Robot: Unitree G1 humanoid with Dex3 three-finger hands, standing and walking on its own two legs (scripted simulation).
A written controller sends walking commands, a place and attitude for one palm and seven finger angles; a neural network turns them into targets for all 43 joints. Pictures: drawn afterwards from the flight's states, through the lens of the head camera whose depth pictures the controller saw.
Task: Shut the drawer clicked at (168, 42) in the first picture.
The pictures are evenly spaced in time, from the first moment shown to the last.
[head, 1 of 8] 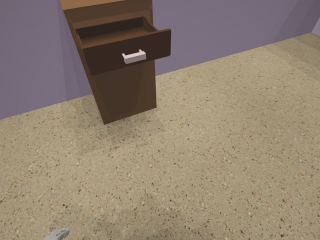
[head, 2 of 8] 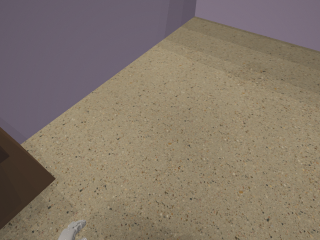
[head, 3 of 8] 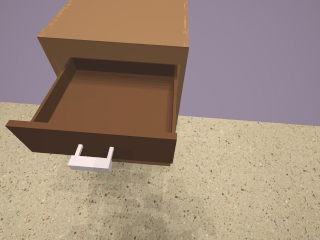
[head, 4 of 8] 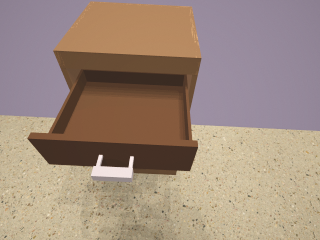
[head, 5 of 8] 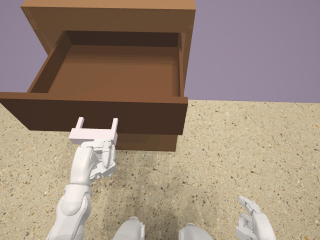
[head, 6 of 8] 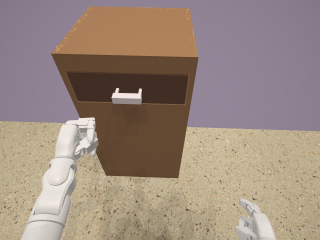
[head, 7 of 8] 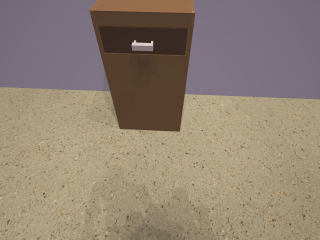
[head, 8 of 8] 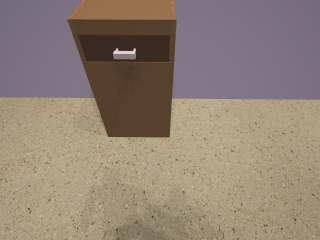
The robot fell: no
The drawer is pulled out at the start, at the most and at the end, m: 0.30 0.30 0.00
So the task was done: yes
